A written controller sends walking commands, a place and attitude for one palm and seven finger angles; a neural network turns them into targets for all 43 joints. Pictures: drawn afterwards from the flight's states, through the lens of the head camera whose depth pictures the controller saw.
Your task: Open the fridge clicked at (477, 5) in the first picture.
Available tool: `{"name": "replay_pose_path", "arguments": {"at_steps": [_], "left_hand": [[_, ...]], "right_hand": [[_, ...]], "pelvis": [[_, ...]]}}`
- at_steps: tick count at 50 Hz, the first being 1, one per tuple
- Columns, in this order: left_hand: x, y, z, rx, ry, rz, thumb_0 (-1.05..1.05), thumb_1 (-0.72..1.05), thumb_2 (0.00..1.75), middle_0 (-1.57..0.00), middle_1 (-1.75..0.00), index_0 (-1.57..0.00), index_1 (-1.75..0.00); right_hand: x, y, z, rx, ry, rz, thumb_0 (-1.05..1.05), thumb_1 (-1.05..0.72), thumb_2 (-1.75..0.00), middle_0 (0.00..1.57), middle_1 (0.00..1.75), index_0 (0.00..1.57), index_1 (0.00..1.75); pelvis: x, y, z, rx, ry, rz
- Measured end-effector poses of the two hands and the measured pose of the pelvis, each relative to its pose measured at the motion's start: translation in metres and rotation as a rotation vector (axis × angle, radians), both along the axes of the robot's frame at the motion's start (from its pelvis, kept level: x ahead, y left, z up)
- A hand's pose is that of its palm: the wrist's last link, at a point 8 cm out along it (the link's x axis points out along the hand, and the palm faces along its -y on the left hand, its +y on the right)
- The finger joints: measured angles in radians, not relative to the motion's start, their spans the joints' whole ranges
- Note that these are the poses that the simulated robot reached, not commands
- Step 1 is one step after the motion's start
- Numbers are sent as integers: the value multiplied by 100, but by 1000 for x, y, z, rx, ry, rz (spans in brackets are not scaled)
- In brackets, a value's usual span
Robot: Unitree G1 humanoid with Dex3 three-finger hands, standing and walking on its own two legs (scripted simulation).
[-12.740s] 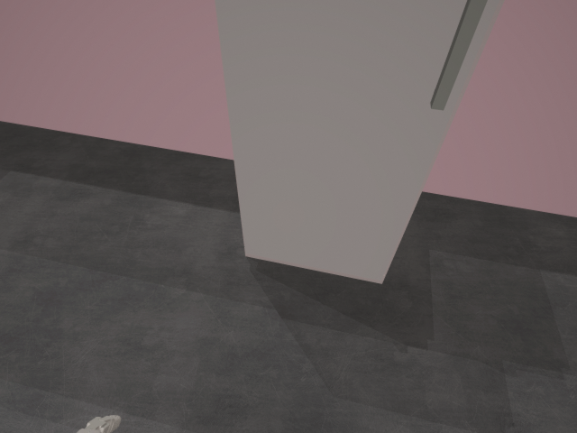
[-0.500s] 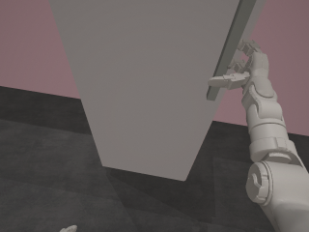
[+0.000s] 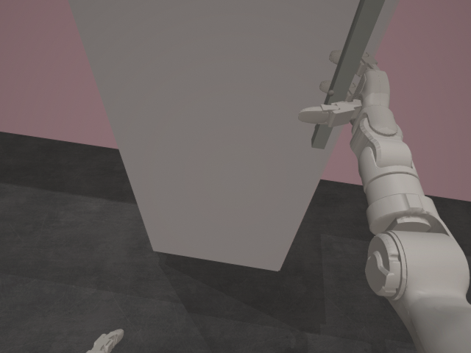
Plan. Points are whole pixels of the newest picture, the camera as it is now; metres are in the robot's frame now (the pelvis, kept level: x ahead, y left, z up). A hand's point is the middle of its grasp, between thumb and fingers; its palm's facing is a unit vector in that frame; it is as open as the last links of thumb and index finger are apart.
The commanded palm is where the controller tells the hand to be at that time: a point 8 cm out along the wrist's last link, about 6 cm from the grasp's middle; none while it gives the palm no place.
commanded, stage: slide the fingers in behind the handle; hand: right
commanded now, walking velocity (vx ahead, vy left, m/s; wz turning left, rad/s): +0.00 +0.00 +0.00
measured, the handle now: (346, 58) +0.54 -0.12 +0.26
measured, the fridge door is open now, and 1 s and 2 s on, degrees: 0 0 0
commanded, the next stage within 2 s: grip the handle and tug to test in 0.28 s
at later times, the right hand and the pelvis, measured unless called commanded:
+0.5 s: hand (335, 94) +0.48 -0.10 +0.22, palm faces +0.05 +1.00 +0.02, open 13.9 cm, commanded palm +0.45 -0.15 +0.22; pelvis +0.00 +0.00 +0.00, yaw +1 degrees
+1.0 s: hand (329, 92) +0.49 -0.09 +0.22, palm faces +0.04 +1.00 +0.00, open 6.4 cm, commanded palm +0.46 -0.15 +0.22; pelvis +0.01 +0.00 +0.00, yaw +1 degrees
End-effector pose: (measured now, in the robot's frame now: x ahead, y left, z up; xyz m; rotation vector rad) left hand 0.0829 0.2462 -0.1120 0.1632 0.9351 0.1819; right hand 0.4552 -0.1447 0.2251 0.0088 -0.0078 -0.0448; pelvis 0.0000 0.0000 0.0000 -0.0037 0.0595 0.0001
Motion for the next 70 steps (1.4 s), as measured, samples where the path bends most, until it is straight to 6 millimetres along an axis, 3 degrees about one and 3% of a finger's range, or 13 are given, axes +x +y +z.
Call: {"name": "replay_pose_path", "arguments": {"at_steps": [12,25,33,53,70], "left_hand": [[-20,4,-1,2,35,37,1,90,90,-20,-29,-20,-30],[-13,5,3,14,6,41,1,90,90,-20,-29,-20,-30],[-10,0,2,11,15,25,1,90,90,-20,-29,-20,-30],[-22,2,-4,9,72,47,1,90,90,-20,-29,-20,-30],[-1,4,0,2,25,38,1,90,90,-20,-29,-20,-30]], "right_hand": [[-2,-8,-2,2,-19,-7,-1,50,-30,30,120,30,120],[-3,-7,-2,7,-8,-6,-1,46,-32,29,120,28,119],[2,-6,-5,0,18,-3,-1,21,-43,32,124,32,123],[15,0,-7,6,7,8,0,-67,-81,42,137,43,137],[14,2,-7,2,9,-11,0,-68,-81,38,140,40,140]], "pelvis": [[0,0,0,0,-5,15],[-2,-3,1,1,-7,16],[-2,-3,1,1,0,9],[7,-4,0,3,19,14],[11,0,1,3,11,18]]}}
